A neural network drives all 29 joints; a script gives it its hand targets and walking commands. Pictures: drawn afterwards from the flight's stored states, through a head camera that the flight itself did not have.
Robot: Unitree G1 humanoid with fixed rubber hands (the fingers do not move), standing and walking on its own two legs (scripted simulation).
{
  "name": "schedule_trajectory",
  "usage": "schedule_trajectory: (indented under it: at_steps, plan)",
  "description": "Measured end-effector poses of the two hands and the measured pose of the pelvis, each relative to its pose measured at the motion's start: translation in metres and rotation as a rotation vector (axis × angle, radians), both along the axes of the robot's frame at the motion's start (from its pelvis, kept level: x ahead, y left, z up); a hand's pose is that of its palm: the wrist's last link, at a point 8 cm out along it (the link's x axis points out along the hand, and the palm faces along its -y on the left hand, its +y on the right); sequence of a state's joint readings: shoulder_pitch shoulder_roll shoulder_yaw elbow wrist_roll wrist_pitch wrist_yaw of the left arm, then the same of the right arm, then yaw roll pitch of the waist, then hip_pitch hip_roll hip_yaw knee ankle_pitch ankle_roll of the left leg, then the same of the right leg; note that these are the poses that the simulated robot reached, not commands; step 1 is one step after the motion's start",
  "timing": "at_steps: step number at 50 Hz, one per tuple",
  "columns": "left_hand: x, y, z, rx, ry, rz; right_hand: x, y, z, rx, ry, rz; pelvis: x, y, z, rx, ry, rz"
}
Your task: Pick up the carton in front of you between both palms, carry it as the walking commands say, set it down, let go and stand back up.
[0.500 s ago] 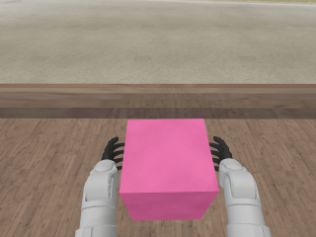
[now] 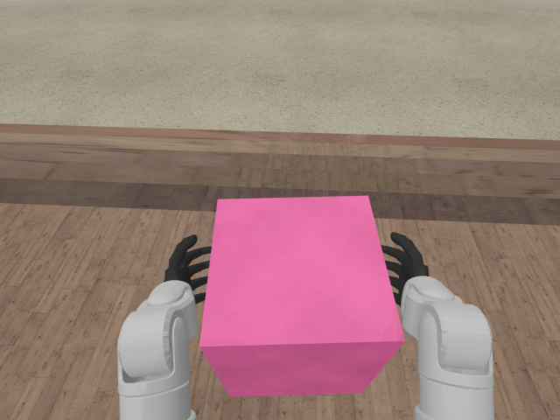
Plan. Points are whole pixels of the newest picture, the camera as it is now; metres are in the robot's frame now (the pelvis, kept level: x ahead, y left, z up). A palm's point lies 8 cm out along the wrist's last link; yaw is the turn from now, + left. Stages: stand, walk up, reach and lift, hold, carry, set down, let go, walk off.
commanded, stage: carry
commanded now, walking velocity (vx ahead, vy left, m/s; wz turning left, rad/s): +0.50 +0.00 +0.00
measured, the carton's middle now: (294, 303) +0.29 +0.01 +0.02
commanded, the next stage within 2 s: none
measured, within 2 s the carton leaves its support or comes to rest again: neither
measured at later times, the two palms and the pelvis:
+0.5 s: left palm (215, 144) +0.60 +0.16 +0.08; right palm (367, 147) +0.59 -0.14 +0.08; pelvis +0.32 +0.02 -0.01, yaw -1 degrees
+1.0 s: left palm (229, 63) +0.94 +0.17 +0.09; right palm (343, 63) +0.94 -0.13 +0.09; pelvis +0.66 +0.02 -0.02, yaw +0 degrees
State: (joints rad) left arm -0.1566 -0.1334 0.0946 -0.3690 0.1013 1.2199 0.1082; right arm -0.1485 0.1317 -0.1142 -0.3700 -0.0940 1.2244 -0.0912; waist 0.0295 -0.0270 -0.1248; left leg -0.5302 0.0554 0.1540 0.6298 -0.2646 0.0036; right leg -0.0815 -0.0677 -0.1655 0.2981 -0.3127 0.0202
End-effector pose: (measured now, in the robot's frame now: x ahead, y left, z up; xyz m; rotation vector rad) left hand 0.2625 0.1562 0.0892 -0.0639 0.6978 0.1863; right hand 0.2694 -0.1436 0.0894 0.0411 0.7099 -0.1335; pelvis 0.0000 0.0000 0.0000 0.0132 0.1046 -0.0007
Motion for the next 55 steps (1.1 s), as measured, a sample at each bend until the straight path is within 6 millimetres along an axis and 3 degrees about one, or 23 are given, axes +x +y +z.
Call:
schedule_trajectory:
  at_steps: [5, 9, 14, 21, 28, 33, 40, 46, 52, 55]
  plan:
    - [0.075, 0.022, -0.01, -0.02, -0.044, -0.007, 0.071, 0.022, -0.006, -0.015, -0.044, -0.011, 0.067, 0.023, -0.022, 0.008, -0.026, -0.029]
    - [0.126, 0.024, -0.018, -0.027, 0.041, -0.044, 0.108, 0.024, -0.016, -0.016, 0.041, -0.053, 0.108, 0.036, -0.012, -0.01, -0.015, -0.052]
    - [0.188, 0.016, -0.011, -0.021, 0.055, -0.096, 0.155, 0.017, -0.008, -0.016, 0.056, -0.105, 0.164, 0.041, 0.004, -0.038, -0.004, -0.045]
    - [0.278, 0.01, -0.001, -0.008, -0.013, -0.088, 0.252, 0.011, 0.003, -0.015, -0.012, -0.087, 0.259, 0.031, 0.002, -0.043, -0.01, -0.027]
    - [0.375, -0.002, -0.028, 0.03, 0.005, -0.033, 0.368, -0.001, -0.033, 0.01, 0.005, -0.021, 0.373, 0.004, -0.028, -0.042, -0.048, 0.014]
    - [0.421, -0.002, -0.041, 0.027, 0.116, 0.017, 0.429, -0.002, -0.046, 0.0, 0.115, 0.037, 0.429, -0.009, -0.011, -0.016, -0.039, 0.042]
    - [0.501, -0.002, -0.022, 0.037, 0.087, 0.031, 0.512, -0.001, -0.03, 0.0, 0.085, 0.059, 0.516, -0.011, 0.007, 0.02, -0.023, 0.032]
    - [0.597, 0.001, -0.004, 0.032, -0.008, -0.01, 0.595, 0.002, -0.012, 0.001, -0.009, 0.009, 0.601, 0.003, 0.001, 0.014, -0.034, 0.02]
    - [0.72, 0.019, -0.004, 0.0, -0.115, -0.045, 0.707, 0.019, -0.002, -0.017, -0.114, -0.036, 0.696, 0.028, -0.03, -0.006, -0.062, -0.014]
    - [0.78, 0.025, -0.008, 0.016, -0.076, -0.096, 0.758, 0.025, -0.002, -0.053, -0.075, -0.046, 0.729, 0.038, -0.03, -0.005, -0.06, -0.017]
